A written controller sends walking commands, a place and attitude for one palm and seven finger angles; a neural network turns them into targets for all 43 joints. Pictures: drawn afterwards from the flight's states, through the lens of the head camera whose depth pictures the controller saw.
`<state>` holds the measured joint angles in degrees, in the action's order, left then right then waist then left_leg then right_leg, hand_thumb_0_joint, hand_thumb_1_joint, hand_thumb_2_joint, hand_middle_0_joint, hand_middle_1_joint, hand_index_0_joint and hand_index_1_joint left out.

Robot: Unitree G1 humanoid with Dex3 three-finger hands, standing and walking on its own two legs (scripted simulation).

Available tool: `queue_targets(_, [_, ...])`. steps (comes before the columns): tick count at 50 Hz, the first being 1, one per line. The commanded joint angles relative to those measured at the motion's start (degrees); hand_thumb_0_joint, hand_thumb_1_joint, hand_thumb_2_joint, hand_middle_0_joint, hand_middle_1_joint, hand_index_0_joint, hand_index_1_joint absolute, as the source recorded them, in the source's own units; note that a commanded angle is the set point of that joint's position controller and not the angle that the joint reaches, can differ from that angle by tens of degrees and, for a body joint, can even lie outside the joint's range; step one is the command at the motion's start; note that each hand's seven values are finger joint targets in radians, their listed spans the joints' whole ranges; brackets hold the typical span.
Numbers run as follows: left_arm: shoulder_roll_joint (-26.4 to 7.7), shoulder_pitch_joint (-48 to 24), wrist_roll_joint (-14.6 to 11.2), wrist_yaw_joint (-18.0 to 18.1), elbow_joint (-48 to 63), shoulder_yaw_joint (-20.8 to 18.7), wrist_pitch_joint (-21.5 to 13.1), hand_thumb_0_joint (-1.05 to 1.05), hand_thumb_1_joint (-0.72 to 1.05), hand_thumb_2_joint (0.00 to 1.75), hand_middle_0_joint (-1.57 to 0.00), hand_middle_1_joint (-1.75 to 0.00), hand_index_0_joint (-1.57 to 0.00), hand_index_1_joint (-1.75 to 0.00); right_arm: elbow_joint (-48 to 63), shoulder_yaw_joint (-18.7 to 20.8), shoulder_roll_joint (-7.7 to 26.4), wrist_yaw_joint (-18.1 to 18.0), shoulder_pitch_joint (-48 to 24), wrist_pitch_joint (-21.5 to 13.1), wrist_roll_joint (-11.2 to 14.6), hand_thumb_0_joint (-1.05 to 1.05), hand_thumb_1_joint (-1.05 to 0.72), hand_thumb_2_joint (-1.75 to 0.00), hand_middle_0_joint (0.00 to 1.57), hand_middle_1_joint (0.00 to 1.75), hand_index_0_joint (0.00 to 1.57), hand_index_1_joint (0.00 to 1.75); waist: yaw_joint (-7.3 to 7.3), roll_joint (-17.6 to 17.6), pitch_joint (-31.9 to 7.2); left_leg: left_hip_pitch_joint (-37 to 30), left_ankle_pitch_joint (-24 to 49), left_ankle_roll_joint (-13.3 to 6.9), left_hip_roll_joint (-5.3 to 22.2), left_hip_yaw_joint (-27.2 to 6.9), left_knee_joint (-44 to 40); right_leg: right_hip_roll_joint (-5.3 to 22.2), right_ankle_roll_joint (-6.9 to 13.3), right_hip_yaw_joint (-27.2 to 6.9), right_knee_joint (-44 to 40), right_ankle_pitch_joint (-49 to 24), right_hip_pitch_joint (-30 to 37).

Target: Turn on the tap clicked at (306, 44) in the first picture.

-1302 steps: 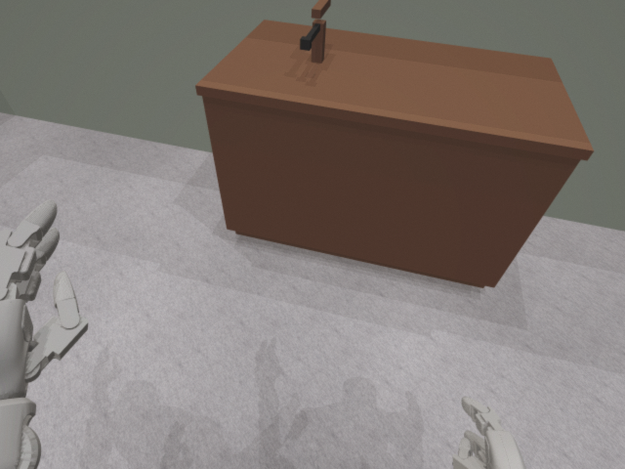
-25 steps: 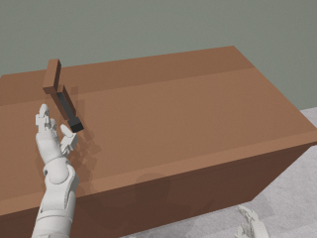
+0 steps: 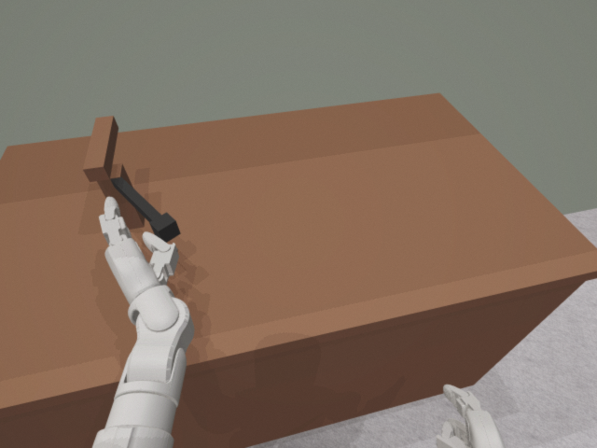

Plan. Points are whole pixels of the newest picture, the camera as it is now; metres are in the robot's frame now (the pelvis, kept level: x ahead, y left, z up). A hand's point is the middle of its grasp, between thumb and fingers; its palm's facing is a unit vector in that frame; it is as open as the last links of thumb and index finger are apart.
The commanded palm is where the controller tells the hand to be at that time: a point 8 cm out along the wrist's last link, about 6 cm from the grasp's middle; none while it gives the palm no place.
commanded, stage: push the lever round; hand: left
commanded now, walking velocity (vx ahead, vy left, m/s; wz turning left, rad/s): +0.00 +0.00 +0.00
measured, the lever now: (165, 228) +0.39 +0.22 +0.09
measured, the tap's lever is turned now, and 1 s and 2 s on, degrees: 32 62 86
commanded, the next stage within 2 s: lift the hand up off the lever in 1.42 s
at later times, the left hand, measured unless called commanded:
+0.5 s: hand (196, 230) +0.39 +0.18 +0.08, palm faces +0.73 -0.68 -0.08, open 7.8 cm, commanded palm +0.34 +0.19 +0.08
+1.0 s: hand (216, 212) +0.43 +0.16 +0.08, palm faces +0.78 -0.61 -0.13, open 7.8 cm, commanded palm +0.38 +0.17 +0.08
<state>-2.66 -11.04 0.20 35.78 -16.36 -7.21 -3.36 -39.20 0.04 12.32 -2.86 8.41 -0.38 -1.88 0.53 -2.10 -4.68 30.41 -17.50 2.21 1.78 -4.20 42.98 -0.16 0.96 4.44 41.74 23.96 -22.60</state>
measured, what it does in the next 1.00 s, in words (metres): stands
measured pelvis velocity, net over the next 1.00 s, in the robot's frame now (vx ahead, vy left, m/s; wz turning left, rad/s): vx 0.00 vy -0.01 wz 0.00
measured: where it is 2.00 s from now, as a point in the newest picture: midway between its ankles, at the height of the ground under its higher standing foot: outside the picture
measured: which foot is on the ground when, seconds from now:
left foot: down 0.00-1.00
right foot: down 0.00-1.00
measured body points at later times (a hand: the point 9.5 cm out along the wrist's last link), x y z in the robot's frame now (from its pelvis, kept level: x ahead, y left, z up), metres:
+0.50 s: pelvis +0.00 +0.00 +0.00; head +0.02 -0.01 +0.45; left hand +0.35 +0.21 +0.09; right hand +0.15 -0.24 -0.12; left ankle +0.05 +0.14 -0.71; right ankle -0.03 -0.11 -0.71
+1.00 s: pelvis +0.00 -0.01 -0.01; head +0.04 -0.01 +0.44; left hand +0.38 +0.19 +0.09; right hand +0.13 -0.25 -0.13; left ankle +0.05 +0.14 -0.71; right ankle -0.03 -0.11 -0.71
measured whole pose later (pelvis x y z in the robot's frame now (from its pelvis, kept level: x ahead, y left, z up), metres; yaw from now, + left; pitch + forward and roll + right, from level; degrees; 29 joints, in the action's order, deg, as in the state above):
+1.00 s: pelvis +0.00 -0.01 -0.01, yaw +0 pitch +11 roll -2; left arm 2.1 -37.5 7.4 54.1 -41.2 -14.9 0.1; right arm -44.8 2.5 11.1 1.7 9.2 1.2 -5.7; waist -1.9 -2.0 -7.9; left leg 39.7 -18.3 3.1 2.4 -5.1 46.8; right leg -0.9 1.9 5.2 46.1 25.3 -32.0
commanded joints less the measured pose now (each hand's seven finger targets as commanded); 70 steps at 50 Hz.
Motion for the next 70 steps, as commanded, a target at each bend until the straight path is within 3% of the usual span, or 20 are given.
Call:
queue_targets(1, [-5.4, -22.15, 2.33, 1.86, 11.21, -0.14, -2.74, 0.0, 0.9, 0.9, -0.15, -0.15, -0.15, -0.15, 7.62, 2.42, 6.62, -0.57, -6.67, -1.73, -0.15, 0.0, -0.9, -0.9, 0.2, 0.3, 0.2, 0.3, -1.36, 2.64, -13.31, -11.58, 10.29, -2.84, -0.9, 1.5, -3.69, 0.51, 0.7, -1.11, -8.49, -14.86, -0.84])
queue_targets(4, [-3.9, -24.3, 2.84, 3.13, 10.13, 0.62, -2.55, 0.0, 0.9, 0.9, -0.15, -0.15, -0.15, -0.15, 7.1, 2.43, 6.33, -0.17, -6.72, -1.36, -0.34, 0.0, -0.9, -0.9, 0.2, 0.3, 0.2, 0.3, -1.57, 0.68, -13.46, -11.82, 10.49, -2.69, -0.97, 1.46, -3.67, 0.5, 0.84, -0.88, -8.01, -14.79, -1.32])
queue_targets(8, [-4.82, -26.02, 3.63, 4.87, 7.65, -1.27, -2.37, 0.0, 0.9, 0.9, -0.15, -0.15, -0.15, -0.15, 6.12, 2.85, 6.32, 0.01, -6.26, -0.92, -0.68, 0.0, -0.9, -0.9, 0.2, 0.3, 0.2, 0.3, -1.39, 1.46, -14.39, -11.5, 11.39, -2.54, -0.85, 1.2, -3.38, 0.44, 1.02, -0.83, -7.78, -15.31, -1.19])
queue_targets(12, [-2.26, -28.7, 3.92, 6.16, 5.84, 0.54, -2.23, 0.0, 0.9, 0.9, -0.15, -0.15, -0.15, -0.15, 6.26, 2.94, 6.07, 0.43, -6.5, -0.86, -0.94, 0.0, -0.9, -0.9, 0.2, 0.3, 0.2, 0.3, -1.66, 2.59, -15.01, -10.73, 10.73, -2.52, -0.79, 1.59, -2.99, 0.5, 0.88, -0.63, -7.69, -14.69, -1.73])
queue_targets(13, [-3.96, -29.06, 4.28, 6.75, 4.27, -1.4, -2.07, 0.0, 0.9, 0.9, -0.15, -0.15, -0.15, -0.15, 5.42, 3.09, 6.25, 0.39, -6.34, -0.69, -0.99, 0.0, -0.9, -0.9, 0.2, 0.3, 0.2, 0.3, -1.66, 2.33, -14.33, -10.37, 10.17, -2.42, -0.77, 1.14, -3.28, 0.38, 1.01, -0.66, -7.72, -13.8, -2.08])
queue_targets(14, [-1.8, -30.6, 4.26, 7.01, 4.3, 0.55, -2.05, 0.0, 0.9, 0.9, -0.15, -0.15, -0.15, -0.15, 5.72, 2.96, 5.94, 0.6, -6.65, -0.68, -0.97, 0.0, -0.9, -0.9, 0.2, 0.3, 0.2, 0.3, -1.99, 1.96, -14.48, -10.41, 9.8, -2.47, -0.81, 1.44, -3.1, 0.44, 0.92, -0.55, -7.56, -13.45, -2.63])
queue_targets(18, [-4.74, -32.65, 4.85, 9.05, 0.43, -3.47, -1.72, 0.0, 0.9, 0.9, -0.15, -0.15, -0.15, -0.15, 4.45, 3.36, 6.27, 0.68, -5.84, -0.4, -1.4, 0.0, -0.9, -0.9, 0.2, 0.3, 0.2, 0.3, -1.61, 3.06, -15.31, -8.97, 9.54, -2.51, -0.96, 1.43, -2.8, 0.36, 0.95, -0.85, -7.71, -13.27, -2.2])
queue_targets(27, [-0.22, -38.07, 6.22, 11.98, -1.75, -0.84, -1.04, 0.0, 0.9, 0.9, -0.15, -0.15, -0.15, -0.15, 4.34, 3.88, 5.91, 2.23, -4.99, -0.13, -2.08, 0.0, -0.9, -0.9, 0.2, 0.3, 0.2, 0.3, -2.45, 2.93, -18.4, -8.99, 12.57, -2.32, -0.51, 2.11, -0.84, 0.29, 0.97, -0.17, -5.92, -16.03, -3.49])
queue_targets(38, [-2.28, -45.45, 8.04, 15.85, -9.01, -5.3, 0.74, 0.0, 0.9, 0.9, -0.15, -0.15, -0.15, -0.15, 1.74, 4.37, 6.18, 2.93, -3.64, 0.1, -2.83, 0.0, -0.9, -0.9, 0.2, 0.3, 0.2, 0.3, -3.03, 3.33, -18.54, -6.77, 11.06, -2.23, -0.53, 1.81, -0.25, 0.09, 0.9, -0.14, -5.66, -14.46, -5.48])
queue_targets(41, [0.96, -48.46, 8.43, 16.42, -9.68, -2.52, 0.77, 0.0, 0.9, 0.9, -0.15, -0.15, -0.15, -0.15, 1.98, 4.2, 5.62, 3.66, -3.37, -0.2, -3.06, 0.0, -0.9, -0.9, 0.2, 0.3, 0.2, 0.3, -3.69, 2.58, -19.8, -6.99, 11.89, -2.25, -0.6, 2.13, 0.52, 0.13, 0.89, 0.13, -4.85, -15.22, -6.39])
queue_targets(43, [-2.44, -47.36, 8.79, 17.24, -12.13, -6.67, 1.13, 0.0, 0.9, 0.9, -0.15, -0.15, -0.15, -0.15, 0.94, 4.65, 6.11, 3.58, -2.68, -0.09, -3.34, 0.0, -0.9, -0.9, 0.2, 0.3, 0.2, 0.3, -3.11, 2.88, -20.36, -6.06, 11.93, -2.19, -0.6, 1.95, 0.8, 0.05, 0.87, -0.1, -4.85, -15.33, -6.12])
queue_targets(45, [0.85, -51.11, 9.0, 17.47, -11.68, -3.62, 0.98, 0.0, 0.9, 0.9, -0.15, -0.15, -0.15, -0.15, 1.36, 4.43, 5.58, 4.12, -2.51, -0.28, -3.36, 0.0, -0.9, -0.9, 0.2, 0.3, 0.2, 0.3, -4.06, 2.75, -20.8, -6.4, 12.39, -2.21, -0.6, 2.04, 1.16, 0.19, 0.81, 0.17, -4.37, -15.86, -6.81])
queue_targets(47, [0.23, -51.31, 9.11, 18.15, -13.64, -4.9, 1.2, 0.0, 0.9, 0.9, -0.15, -0.15, -0.15, -0.15, 0.99, 4.47, 5.65, 4.29, -1.81, -0.51, -3.74, 0.0, -0.9, -0.9, 0.2, 0.3, 0.2, 0.3, -4.18, 3.94, -21.32, -5.88, 12.75, -2.39, -0.58, 2.28, 1.57, 0.15, 0.63, 0.19, -4.37, -16.51, -6.89])
queue_targets(48, [-2.87, -50.55, 9.48, 18.54, -15.8, -8.15, 1.51, 0.0, 0.9, 0.9, -0.15, -0.15, -0.15, -0.15, 0.14, 4.77, 6.26, 4.1, -1.51, -0.37, -3.84, 0.0, -0.9, -0.9, 0.2, 0.3, 0.2, 0.3, -3.87, 4.42, -20.53, -4.92, 12.17, -2.32, -0.6, 2.02, 1.43, 0.13, 0.61, 0.05, -4.63, -16.14, -6.83])
queue_targets(55, [-2.29, -55.89, 10.36, 18.96, -18.6, -7.74, 1.09, 0.0, 0.9, 0.9, -0.15, -0.15, -0.15, -0.15, 0.05, 4.66, 5.88, 4.49, 0.02, -0.41, -4.11, 0.0, -0.9, -0.9, 0.2, 0.3, 0.2, 0.3, -5.19, 4.53, -21.07, -3.96, 11.4, -2.73, -0.8, 2.56, 1.87, 0.37, 0.22, -0.3, -4.63, -16.32, -7.69])
queue_targets(57, [-3.07, -56.02, 10.44, 19.08, -19.4, -8.64, 0.89, 0.0, 0.9, 0.9, -0.15, -0.15, -0.15, -0.15, 0.07, 4.73, 5.86, 4.5, 0.57, -0.39, -4.21, 0.0, -0.9, -0.9, 0.2, 0.3, 0.2, 0.3, -5.09, 4.37, -21.92, -3.48, 11.77, -2.75, -0.9, 2.86, 2.1, 0.44, 0.1, -0.53, -4.51, -17.56, -6.98])
queue_targets(58, [-6.07, -55.39, 10.76, 19.37, -20.33, -11.66, 0.83, 0.0, 0.9, 0.9, -0.15, -0.15, -0.15, -0.15, -0.63, 5.04, 6.46, 4.36, 1.12, -0.24, -4.27, 0.0, -0.9, -0.9, 0.2, 0.3, 0.2, 0.3, -4.63, 3.95, -22.15, -3.38, 12.19, -2.69, -0.85, 2.69, 2.1, 0.38, 0.18, -0.56, -4.32, -18.05, -6.72])
queue_targets(62, [-4.75, -55.32, 10.42, 18.93, -20.57, -10.6, 0.63, 0.0, 0.9, 0.9, -0.15, -0.15, -0.15, -0.15, 0.31, 4.92, 6.14, 4.73, 2.2, -0.02, -4.27, 0.0, -0.9, -0.9, 0.2, 0.3, 0.2, 0.3, -5.18, 4.61, -22.92, -3.0, 13.22, -2.88, -1.0, 3.31, 2.41, 0.52, -0.14, -0.63, -4.32, -20.56, -5.69])
queue_targets(63, [-7.32, -54.28, 10.62, 19.09, -23.0, -13.41, 0.81, 0.0, 0.9, 0.9, -0.15, -0.15, -0.15, -0.15, -0.46, 5.25, 6.67, 4.54, 2.66, 0.07, -4.33, 0.0, -0.9, -0.9, 0.2, 0.3, 0.2, 0.3, -5.0, 5.57, -21.5, -1.91, 12.35, -2.93, -1.01, 2.98, 2.33, 0.41, -0.23, -0.68, -4.51, -19.96, -6.01])
queue_targets(70, [-5.55, -58.12, 10.7, 18.86, -21.9, -11.36, -0.31, 0.0, 0.9, 0.9, -0.15, -0.15, -0.15, -0.15, -0.16, 5.29, 6.4, 5.1, 3.91, -0.04, -4.3, 0.0, -0.9, -0.9, 0.2, 0.3, 0.2, 0.3, -6.03, 3.86, -21.9, -3.31, 12.79, -3.0, -0.81, 3.32, 1.98, 0.21, -0.23, -0.49, -4.67, -19.68, -6.84])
